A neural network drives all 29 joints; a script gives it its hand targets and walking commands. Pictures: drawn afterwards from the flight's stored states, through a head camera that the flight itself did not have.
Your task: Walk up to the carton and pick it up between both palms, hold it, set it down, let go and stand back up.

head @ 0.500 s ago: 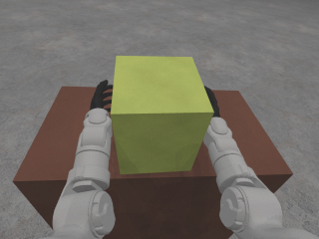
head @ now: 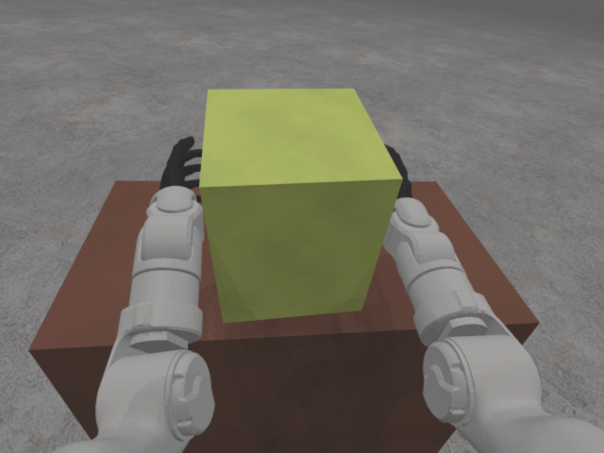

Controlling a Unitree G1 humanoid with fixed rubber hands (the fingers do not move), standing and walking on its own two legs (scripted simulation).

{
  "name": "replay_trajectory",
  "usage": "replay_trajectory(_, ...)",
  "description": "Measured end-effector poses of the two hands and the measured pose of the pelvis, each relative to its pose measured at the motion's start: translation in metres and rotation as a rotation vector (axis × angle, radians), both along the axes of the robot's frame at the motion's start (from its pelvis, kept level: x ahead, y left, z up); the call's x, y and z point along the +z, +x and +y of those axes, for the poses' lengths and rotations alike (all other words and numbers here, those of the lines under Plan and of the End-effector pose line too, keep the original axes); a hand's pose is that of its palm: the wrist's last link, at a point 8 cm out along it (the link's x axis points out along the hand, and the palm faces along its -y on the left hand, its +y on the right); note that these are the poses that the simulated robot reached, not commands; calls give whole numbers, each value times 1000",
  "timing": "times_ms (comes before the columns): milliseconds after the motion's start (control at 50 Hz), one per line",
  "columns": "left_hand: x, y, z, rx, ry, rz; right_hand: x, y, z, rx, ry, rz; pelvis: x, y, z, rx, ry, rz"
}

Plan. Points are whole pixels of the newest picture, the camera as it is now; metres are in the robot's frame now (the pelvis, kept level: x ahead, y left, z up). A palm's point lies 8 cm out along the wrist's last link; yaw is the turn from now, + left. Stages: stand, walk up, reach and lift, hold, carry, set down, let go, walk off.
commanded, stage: reach and lift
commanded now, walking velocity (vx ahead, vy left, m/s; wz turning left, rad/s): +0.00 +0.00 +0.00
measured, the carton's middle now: (288, 205) +0.40 -0.01 +0.18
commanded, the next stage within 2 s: hold in 1.18 s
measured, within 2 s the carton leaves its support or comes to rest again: neither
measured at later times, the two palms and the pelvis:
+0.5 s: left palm (180, 193) +0.37 +0.13 +0.22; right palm (409, 198) +0.36 -0.16 +0.22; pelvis -0.01 -0.01 +0.00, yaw +0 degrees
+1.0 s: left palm (179, 184) +0.38 +0.13 +0.23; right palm (410, 186) +0.37 -0.16 +0.23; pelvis -0.01 -0.01 +0.00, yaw +0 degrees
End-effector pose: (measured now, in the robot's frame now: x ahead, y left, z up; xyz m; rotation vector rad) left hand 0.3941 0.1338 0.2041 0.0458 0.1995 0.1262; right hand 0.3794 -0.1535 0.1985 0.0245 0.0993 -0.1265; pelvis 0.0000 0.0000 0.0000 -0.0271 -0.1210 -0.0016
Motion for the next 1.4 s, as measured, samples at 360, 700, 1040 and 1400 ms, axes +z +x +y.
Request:
replay_trajectory(360,8,-16,-9,-8,-15,-6,7,-18,-9,-15,23,-8,-1,-13,-5,-7,5,-3)
replay_trajectory(700,21,-20,-7,-11,-21,-13,25,-18,-7,-11,36,-15,-1,-13,-10,2,8,-10)
replay_trajectory(1040,25,-16,-7,-16,-27,-22,34,-14,-8,-12,22,-22,-1,-5,-10,3,4,-9)
replay_trajectory(1400,42,-21,4,-11,-26,-51,54,-15,3,-2,22,-49,-2,-3,-4,2,-3,-20)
